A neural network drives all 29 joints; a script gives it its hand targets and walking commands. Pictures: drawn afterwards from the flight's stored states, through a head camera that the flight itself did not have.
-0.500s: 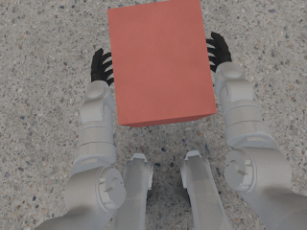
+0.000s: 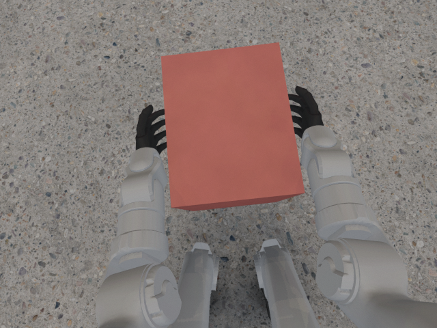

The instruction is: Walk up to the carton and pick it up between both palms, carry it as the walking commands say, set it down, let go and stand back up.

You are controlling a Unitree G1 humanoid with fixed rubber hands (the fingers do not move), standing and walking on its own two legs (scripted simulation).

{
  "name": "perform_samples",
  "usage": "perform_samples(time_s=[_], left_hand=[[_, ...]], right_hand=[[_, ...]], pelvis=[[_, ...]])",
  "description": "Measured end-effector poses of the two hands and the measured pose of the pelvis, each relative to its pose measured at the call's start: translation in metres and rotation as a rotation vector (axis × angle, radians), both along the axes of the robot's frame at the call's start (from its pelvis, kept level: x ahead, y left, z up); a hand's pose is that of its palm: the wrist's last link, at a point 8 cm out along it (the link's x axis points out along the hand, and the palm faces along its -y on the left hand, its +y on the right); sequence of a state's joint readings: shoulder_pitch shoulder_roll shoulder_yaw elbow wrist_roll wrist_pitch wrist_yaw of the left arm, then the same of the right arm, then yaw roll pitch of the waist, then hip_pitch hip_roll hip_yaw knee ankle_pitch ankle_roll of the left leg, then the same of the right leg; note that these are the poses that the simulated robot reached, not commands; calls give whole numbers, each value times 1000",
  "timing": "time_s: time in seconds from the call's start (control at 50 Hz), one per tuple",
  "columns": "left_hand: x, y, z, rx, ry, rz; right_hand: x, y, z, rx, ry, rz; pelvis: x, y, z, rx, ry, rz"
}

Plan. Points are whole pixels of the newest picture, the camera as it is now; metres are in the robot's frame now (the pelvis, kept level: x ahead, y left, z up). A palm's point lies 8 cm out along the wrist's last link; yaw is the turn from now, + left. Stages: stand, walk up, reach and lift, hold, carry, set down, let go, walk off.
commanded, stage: reach and lift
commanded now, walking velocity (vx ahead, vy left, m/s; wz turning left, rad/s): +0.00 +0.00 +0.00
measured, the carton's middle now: (228, 141) +0.47 +0.01 -0.13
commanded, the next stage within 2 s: none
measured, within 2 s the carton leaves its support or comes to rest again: neither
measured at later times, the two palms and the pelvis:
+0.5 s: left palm (133, 147) +0.42 +0.15 +0.02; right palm (325, 123) +0.44 -0.14 +0.01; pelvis +0.02 +0.00 +0.06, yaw -1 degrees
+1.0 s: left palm (109, 144) +0.39 +0.15 +0.09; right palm (345, 115) +0.42 -0.14 +0.09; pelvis +0.04 +0.00 +0.13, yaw -1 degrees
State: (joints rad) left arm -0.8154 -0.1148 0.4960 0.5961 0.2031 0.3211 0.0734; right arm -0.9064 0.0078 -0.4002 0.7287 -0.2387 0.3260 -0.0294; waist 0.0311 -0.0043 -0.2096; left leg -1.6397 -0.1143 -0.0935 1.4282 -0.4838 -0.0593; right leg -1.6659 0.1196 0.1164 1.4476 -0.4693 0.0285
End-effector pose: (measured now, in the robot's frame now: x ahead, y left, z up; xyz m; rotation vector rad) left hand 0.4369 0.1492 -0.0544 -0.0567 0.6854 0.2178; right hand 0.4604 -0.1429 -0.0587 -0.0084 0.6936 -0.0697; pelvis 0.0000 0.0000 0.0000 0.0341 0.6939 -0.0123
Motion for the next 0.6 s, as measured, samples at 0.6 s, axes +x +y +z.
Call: perform_samples(time_s=[0.6], left_hand=[[-25,0,87,-4,1,2]], right_hand=[[-25,0,86,-5,1,1]], pelvis=[[23,-3,76,-10,-142,-3]])
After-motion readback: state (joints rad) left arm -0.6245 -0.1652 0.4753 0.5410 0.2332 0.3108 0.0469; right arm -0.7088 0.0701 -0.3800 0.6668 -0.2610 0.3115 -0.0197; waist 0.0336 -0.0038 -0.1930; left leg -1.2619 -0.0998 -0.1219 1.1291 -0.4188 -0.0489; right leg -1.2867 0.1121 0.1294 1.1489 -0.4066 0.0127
